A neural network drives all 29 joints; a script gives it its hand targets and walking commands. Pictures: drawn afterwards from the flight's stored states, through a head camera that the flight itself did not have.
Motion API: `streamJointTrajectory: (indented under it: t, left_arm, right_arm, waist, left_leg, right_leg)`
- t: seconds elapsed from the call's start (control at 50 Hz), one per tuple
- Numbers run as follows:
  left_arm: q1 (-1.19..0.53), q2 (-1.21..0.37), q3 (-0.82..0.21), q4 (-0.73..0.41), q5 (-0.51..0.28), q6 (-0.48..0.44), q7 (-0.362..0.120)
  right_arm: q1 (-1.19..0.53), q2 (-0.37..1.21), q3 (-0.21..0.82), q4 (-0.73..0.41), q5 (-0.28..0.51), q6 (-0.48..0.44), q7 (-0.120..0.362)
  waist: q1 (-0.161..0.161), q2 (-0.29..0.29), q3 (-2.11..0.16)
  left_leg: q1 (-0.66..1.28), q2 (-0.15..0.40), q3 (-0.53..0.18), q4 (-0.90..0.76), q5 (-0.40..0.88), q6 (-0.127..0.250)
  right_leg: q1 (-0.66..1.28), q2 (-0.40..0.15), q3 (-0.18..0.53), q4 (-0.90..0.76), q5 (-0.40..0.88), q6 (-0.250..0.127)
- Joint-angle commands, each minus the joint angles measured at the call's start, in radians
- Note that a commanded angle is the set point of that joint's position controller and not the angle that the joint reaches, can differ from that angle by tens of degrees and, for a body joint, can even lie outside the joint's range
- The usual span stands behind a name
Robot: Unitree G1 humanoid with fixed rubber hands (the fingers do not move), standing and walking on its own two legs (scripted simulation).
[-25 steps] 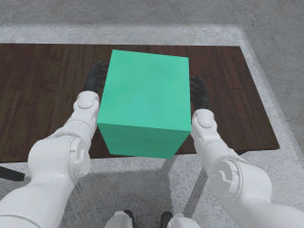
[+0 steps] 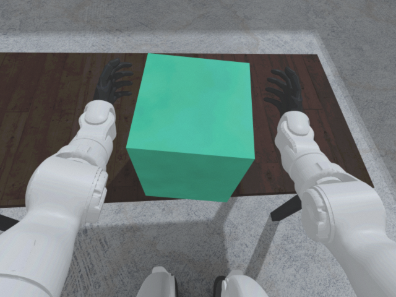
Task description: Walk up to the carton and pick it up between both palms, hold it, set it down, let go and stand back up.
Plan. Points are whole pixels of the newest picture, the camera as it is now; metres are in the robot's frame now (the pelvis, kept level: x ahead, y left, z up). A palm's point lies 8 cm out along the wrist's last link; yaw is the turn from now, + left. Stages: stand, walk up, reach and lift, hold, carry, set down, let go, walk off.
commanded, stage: set down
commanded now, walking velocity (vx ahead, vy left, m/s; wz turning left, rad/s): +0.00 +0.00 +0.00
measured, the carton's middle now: (192, 136) +0.44 +0.02 -0.01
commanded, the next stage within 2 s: none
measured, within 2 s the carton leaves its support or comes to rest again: neither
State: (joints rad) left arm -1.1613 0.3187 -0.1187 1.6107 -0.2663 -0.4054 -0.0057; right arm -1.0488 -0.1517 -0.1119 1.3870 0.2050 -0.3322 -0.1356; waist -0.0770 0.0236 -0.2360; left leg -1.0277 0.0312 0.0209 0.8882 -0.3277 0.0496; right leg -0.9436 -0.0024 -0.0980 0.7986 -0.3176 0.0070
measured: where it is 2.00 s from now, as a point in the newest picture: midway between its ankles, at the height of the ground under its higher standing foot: outside the picture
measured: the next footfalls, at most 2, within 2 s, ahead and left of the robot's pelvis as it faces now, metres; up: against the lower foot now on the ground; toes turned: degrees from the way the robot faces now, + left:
none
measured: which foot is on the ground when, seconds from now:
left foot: down 0.00-1.00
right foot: down 0.00-1.00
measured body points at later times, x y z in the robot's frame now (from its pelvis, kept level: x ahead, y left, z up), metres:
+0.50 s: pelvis +0.00 -0.01 +0.03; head +0.07 +0.02 +0.47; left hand +0.50 +0.19 +0.15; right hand +0.47 -0.18 +0.16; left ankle +0.03 +0.08 -0.69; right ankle +0.02 -0.13 -0.69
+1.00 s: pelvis +0.01 -0.01 +0.05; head +0.05 +0.01 +0.50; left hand +0.47 +0.20 +0.14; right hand +0.44 -0.17 +0.14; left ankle +0.03 +0.08 -0.69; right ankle +0.02 -0.13 -0.69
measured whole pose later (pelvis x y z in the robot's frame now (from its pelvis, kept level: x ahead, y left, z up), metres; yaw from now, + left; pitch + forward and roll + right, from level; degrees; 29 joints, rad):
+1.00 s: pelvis +0.01 -0.01 +0.05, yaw +1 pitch +10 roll -2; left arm -0.99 0.36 -0.01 1.36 -0.20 -0.11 -0.08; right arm -0.85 -0.10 0.03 1.07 0.30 -0.03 -0.23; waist -0.07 -0.02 -0.11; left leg -0.47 0.02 0.03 0.51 -0.20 0.03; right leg -0.40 0.01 -0.07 0.42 -0.19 -0.01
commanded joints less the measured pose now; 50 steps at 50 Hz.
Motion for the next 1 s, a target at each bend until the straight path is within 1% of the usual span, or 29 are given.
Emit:
streamJointTrajectory:
  t: [0.0, 0.06, 0.08, 0.1, 0.12, 0.16, 0.2, 0.22, 0.24, 0.28, 0.3, 0.32, 0.36, 0.44, 0.48, 0.5, 0.52, 0.54, 0.56, 0.58, 0.6, 0.64, 0.68, 0.74, 0.84, 0.9, 0.92, 0.96, 0.98]
  left_arm:
    - [-0.448, 0.117, -0.034, -0.134, -0.023, 0.001, -0.012]
    - [-0.450, 0.126, -0.036, -0.130, -0.023, 0.025, -0.017]
    - [-0.455, 0.136, -0.029, -0.158, -0.024, 0.032, -0.017]
    - [-0.452, 0.140, -0.026, -0.149, -0.022, 0.041, -0.018]
    - [-0.455, 0.146, -0.022, -0.154, -0.021, 0.050, -0.019]
    - [-0.455, 0.151, -0.023, -0.158, -0.023, 0.069, -0.023]
    - [-0.457, 0.156, -0.029, -0.150, -0.029, 0.091, -0.026]
    - [-0.463, 0.157, -0.029, -0.163, -0.033, 0.096, -0.027]
    - [-0.474, 0.166, -0.025, -0.156, -0.032, 0.103, -0.026]
    - [-0.499, 0.176, -0.037, -0.162, -0.050, 0.121, -0.024]
    - [-0.509, 0.178, -0.043, -0.161, -0.058, 0.129, -0.023]
    - [-0.509, 0.182, -0.039, -0.172, -0.061, 0.139, -0.022]
    - [-0.521, 0.199, -0.032, -0.191, -0.061, 0.161, -0.021]
    - [-0.537, 0.208, -0.036, -0.199, -0.060, 0.219, -0.025]
    - [-0.541, 0.212, -0.039, -0.192, -0.063, 0.247, -0.028]
    - [-0.545, 0.215, -0.041, -0.210, -0.066, 0.257, -0.031]
    - [-0.544, 0.218, -0.032, -0.226, -0.063, 0.265, -0.031]
    - [-0.547, 0.221, -0.034, -0.239, -0.061, 0.274, -0.031]
    - [-0.545, 0.227, -0.025, -0.256, -0.059, 0.282, -0.032]
    - [-0.531, 0.224, -0.023, -0.255, -0.052, 0.294, -0.033]
    - [-0.516, 0.223, -0.015, -0.250, -0.043, 0.308, -0.036]
    - [-0.479, 0.219, -0.004, -0.245, -0.032, 0.326, -0.043]
    - [-0.464, 0.216, 0.000, -0.231, -0.027, 0.333, -0.050]
    - [-0.402, 0.198, 0.015, -0.247, -0.006, 0.329, -0.058]
    - [-0.257, 0.198, 0.097, -0.305, 0.050, 0.288, -0.071]
    - [-0.226, 0.193, 0.125, -0.351, 0.073, 0.272, -0.072]
    - [-0.203, 0.183, 0.128, -0.386, 0.075, 0.262, -0.071]
    - [-0.174, 0.181, 0.147, -0.452, 0.075, 0.239, -0.071]
    - [-0.145, 0.180, 0.160, -0.487, 0.079, 0.227, -0.070]
  right_arm:
    - [-0.394, -0.138, 0.047, -0.110, 0.057, 0.007, 0.008]
    - [-0.400, -0.152, 0.055, -0.126, 0.069, 0.025, 0.005]
    - [-0.407, -0.156, 0.057, -0.160, 0.074, 0.028, 0.001]
    - [-0.406, -0.153, 0.061, -0.160, 0.074, 0.037, -0.003]
    - [-0.412, -0.153, 0.063, -0.170, 0.075, 0.046, -0.007]
    - [-0.413, -0.150, 0.069, -0.181, 0.078, 0.067, -0.013]
    - [-0.420, -0.147, 0.073, -0.190, 0.081, 0.091, -0.019]
    - [-0.420, -0.146, 0.069, -0.208, 0.078, 0.098, -0.022]
    - [-0.428, -0.147, 0.065, -0.204, 0.075, 0.111, -0.024]
    - [-0.453, -0.144, 0.067, -0.227, 0.078, 0.139, -0.027]
    - [-0.460, -0.143, 0.065, -0.238, 0.076, 0.152, -0.029]
    - [-0.462, -0.140, 0.068, -0.256, 0.077, 0.163, -0.033]
    - [-0.465, -0.143, 0.073, -0.281, 0.085, 0.190, -0.039]
    - [-0.468, -0.157, 0.065, -0.274, 0.097, 0.247, -0.052]
    - [-0.474, -0.155, 0.070, -0.268, 0.102, 0.278, -0.055]
    - [-0.474, -0.157, 0.060, -0.286, 0.098, 0.287, -0.060]
    - [-0.474, -0.151, 0.067, -0.301, 0.101, 0.297, -0.062]
    - [-0.472, -0.154, 0.060, -0.311, 0.100, 0.305, -0.064]
    - [-0.472, -0.153, 0.064, -0.335, 0.102, 0.313, -0.067]
    - [-0.460, -0.152, 0.065, -0.332, 0.104, 0.323, -0.069]
    - [-0.449, -0.151, 0.066, -0.320, 0.106, 0.336, -0.070]
    - [-0.422, -0.142, 0.076, -0.325, 0.106, 0.350, -0.075]
    - [-0.415, -0.133, 0.075, -0.326, 0.104, 0.360, -0.081]
    - [-0.357, -0.113, 0.087, -0.334, 0.104, 0.357, -0.082]
    - [-0.231, -0.060, 0.139, -0.411, 0.105, 0.305, -0.092]
    - [-0.186, -0.046, 0.138, -0.417, 0.100, 0.279, -0.097]
    - [-0.154, -0.041, 0.134, -0.436, 0.095, 0.263, -0.100]
    - [-0.120, -0.037, 0.122, -0.488, 0.079, 0.226, -0.107]
    - [-0.091, -0.024, 0.125, -0.520, 0.074, 0.208, -0.110]
  waist:
    - [-0.014, 0.140, -0.773]
    - [-0.014, 0.133, -0.753]
    - [-0.010, 0.127, -0.778]
    - [-0.016, 0.111, -0.765]
    - [-0.013, 0.106, -0.755]
    - [-0.017, 0.090, -0.731]
    - [-0.019, 0.078, -0.693]
    - [-0.023, 0.074, -0.697]
    - [-0.023, 0.076, -0.675]
    - [-0.028, 0.059, -0.665]
    - [-0.030, 0.063, -0.666]
    - [-0.028, 0.058, -0.678]
    - [-0.023, 0.070, -0.696]
    - [-0.038, 0.106, -0.643]
    - [-0.041, 0.103, -0.598]
    - [-0.050, 0.100, -0.609]
    - [-0.040, 0.108, -0.613]
    - [-0.044, 0.119, -0.625]
    - [-0.036, 0.119, -0.634]
    - [-0.037, 0.128, -0.622]
    - [-0.036, 0.129, -0.589]
    - [-0.033, 0.110, -0.541]
    - [-0.036, 0.096, -0.494]
    - [-0.023, 0.099, -0.442]
    - [0.016, 0.038, -0.428]
    - [0.018, 0.040, -0.373]
    - [0.012, 0.046, -0.383]
    - [0.013, 0.045, -0.423]
    - [0.021, 0.044, -0.443]
  left_leg:
    - [0.645, -0.012, -0.055, -0.063, 0.497, -0.133]
    - [0.655, -0.014, -0.053, -0.085, 0.481, -0.132]
    - [0.655, -0.018, -0.047, -0.089, 0.488, -0.130]
    - [0.646, -0.020, -0.045, -0.099, 0.475, -0.126]
    - [0.633, -0.023, -0.042, -0.109, 0.464, -0.123]
    - [0.620, -0.026, -0.038, -0.130, 0.446, -0.117]
    - [0.613, -0.027, -0.034, -0.155, 0.413, -0.111]
    - [0.615, -0.027, -0.032, -0.163, 0.406, -0.111]
    - [0.609, -0.027, -0.031, -0.175, 0.380, -0.109]
    - [0.597, -0.028, -0.030, -0.198, 0.336, -0.102]
    - [0.593, -0.029, -0.029, -0.209, 0.321, -0.102]
    - [0.593, -0.030, -0.025, -0.214, 0.324, -0.098]
    - [0.605, -0.034, -0.020, -0.231, 0.340, -0.099]
    - [0.682, -0.028, -0.024, -0.263, 0.370, -0.110]
    - [0.717, -0.024, -0.030, -0.280, 0.377, -0.107]
    - [0.734, -0.024, -0.030, -0.285, 0.387, -0.109]
    - [0.748, -0.025, -0.028, -0.290, 0.410, -0.109]
    - [0.770, -0.024, -0.029, -0.294, 0.425, -0.113]
    - [0.790, -0.025, -0.027, -0.297, 0.448, -0.113]
    - [0.815, -0.024, -0.027, -0.304, 0.468, -0.115]
    - [0.832, -0.022, -0.029, -0.313, 0.474, -0.115]
    - [0.848, -0.022, -0.027, -0.334, 0.472, -0.107]
    - [0.834, -0.022, -0.029, -0.353, 0.444, -0.100]
    - [0.868, -0.017, -0.028, -0.374, 0.464, -0.100]
    - [0.847, -0.031, -0.012, -0.379, 0.514, -0.078]
    - [0.842, -0.031, -0.008, -0.388, 0.489, -0.079]
    - [0.853, -0.031, -0.004, -0.383, 0.502, -0.085]
    - [0.865, -0.031, 0.001, -0.364, 0.530, -0.093]
    - [0.868, -0.033, 0.004, -0.354, 0.547, -0.093]
  right_leg:
    - [0.185, 0.038, -0.008, -0.077, 0.282, -0.015]
    - [0.205, 0.035, -0.004, -0.098, 0.287, -0.011]
    - [0.231, 0.034, 0.000, -0.105, 0.308, -0.008]
    - [0.255, 0.033, 0.003, -0.111, 0.316, -0.003]
    - [0.278, 0.031, 0.005, -0.116, 0.322, -0.001]
    - [0.318, 0.027, 0.011, -0.130, 0.332, 0.003]
    - [0.343, 0.024, 0.015, -0.151, 0.317, 0.003]
    - [0.352, 0.023, 0.016, -0.158, 0.317, 0.004]
    - [0.356, 0.021, 0.019, -0.166, 0.293, 0.001]
    - [0.374, 0.016, 0.023, -0.180, 0.270, 0.002]
    - [0.385, 0.013, 0.026, -0.187, 0.266, 0.000]
    - [0.406, 0.010, 0.031, -0.193, 0.279, 0.002]
    - [0.456, 0.008, 0.036, -0.205, 0.313, 0.002]
    - [0.466, 0.015, 0.029, -0.249, 0.326, -0.006]
    - [0.465, 0.018, 0.024, -0.272, 0.323, -0.010]
    - [0.472, 0.019, 0.023, -0.282, 0.338, -0.008]
    - [0.487, 0.019, 0.023, -0.290, 0.354, -0.009]
    - [0.492, 0.020, 0.021, -0.297, 0.367, -0.010]
    - [0.507, 0.022, 0.021, -0.305, 0.381, -0.010]
    - [0.518, 0.024, 0.020, -0.317, 0.396, -0.012]
    - [0.524, 0.026, 0.019, -0.328, 0.393, -0.014]
    - [0.552, 0.025, 0.023, -0.352, 0.399, -0.013]
    - [0.573, 0.022, 0.028, -0.364, 0.385, -0.012]
    - [0.590, 0.024, 0.027, -0.386, 0.377, -0.017]
    - [0.710, 0.020, 0.047, -0.382, 0.456, -0.003]
    - [0.700, 0.020, 0.051, -0.394, 0.404, -0.004]
    - [0.700, 0.023, 0.050, -0.394, 0.412, -0.004]
    - [0.696, 0.027, 0.048, -0.388, 0.434, 0.001]
    - [0.708, 0.027, 0.050, -0.381, 0.450, 0.002]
